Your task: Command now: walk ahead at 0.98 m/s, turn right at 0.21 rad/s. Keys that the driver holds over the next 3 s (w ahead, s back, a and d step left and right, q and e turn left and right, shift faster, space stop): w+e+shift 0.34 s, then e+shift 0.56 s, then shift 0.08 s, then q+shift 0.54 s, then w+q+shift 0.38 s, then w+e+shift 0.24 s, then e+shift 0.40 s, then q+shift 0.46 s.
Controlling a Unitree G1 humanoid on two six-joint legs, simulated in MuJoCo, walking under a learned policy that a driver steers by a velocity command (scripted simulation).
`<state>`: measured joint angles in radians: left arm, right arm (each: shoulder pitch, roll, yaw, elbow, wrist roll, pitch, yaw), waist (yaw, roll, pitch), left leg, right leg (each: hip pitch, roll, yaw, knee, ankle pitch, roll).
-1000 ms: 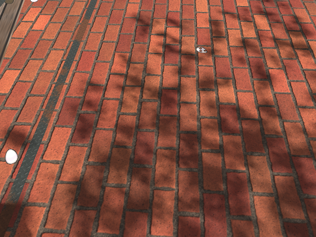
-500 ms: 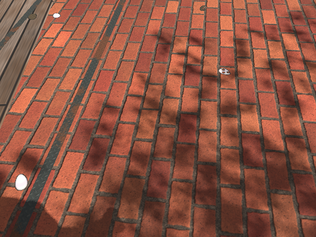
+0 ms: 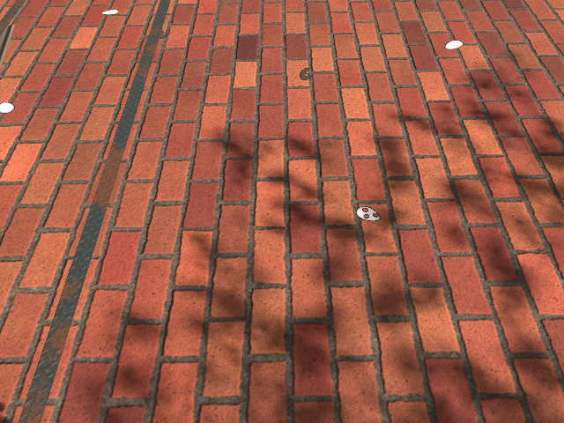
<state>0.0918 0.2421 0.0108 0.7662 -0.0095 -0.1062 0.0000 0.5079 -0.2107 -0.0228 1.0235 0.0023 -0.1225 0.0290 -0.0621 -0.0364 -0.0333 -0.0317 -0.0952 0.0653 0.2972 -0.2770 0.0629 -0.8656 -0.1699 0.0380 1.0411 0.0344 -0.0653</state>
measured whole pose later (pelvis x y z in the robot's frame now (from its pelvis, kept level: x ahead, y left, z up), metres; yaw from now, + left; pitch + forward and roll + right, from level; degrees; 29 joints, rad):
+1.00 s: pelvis +0.64 -0.09 +0.00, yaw -49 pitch +1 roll +2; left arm 0.12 0.32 0.07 0.58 -0.02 0.07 0.01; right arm 0.15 -0.32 -0.08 0.73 -0.01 -0.01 -0.02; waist -0.05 0.00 0.09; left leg -0.31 0.04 0.19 0.38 -0.08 0.04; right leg -0.56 -0.09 0.01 0.94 -0.32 0.04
